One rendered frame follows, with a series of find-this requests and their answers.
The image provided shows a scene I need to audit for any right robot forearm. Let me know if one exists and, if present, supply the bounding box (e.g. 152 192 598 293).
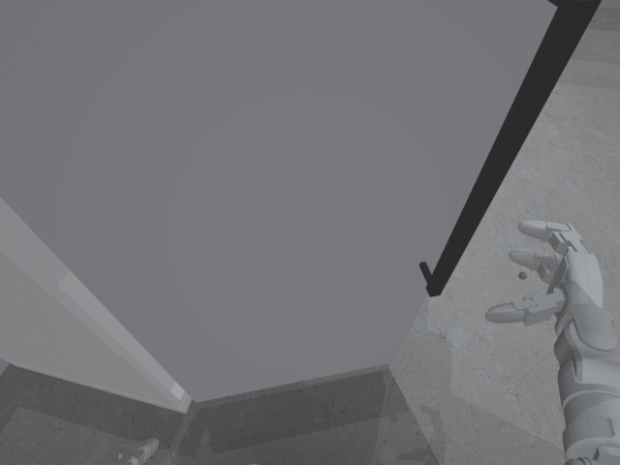
554 304 620 465

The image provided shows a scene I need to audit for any fridge door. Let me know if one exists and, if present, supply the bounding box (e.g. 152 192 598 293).
0 0 558 403

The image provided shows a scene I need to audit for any right robot hand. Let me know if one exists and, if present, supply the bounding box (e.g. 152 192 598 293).
485 220 605 326

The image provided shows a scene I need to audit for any left robot hand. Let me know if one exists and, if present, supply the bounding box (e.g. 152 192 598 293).
110 438 159 465

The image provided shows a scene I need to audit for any handle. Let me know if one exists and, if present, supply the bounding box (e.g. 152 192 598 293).
419 0 602 297

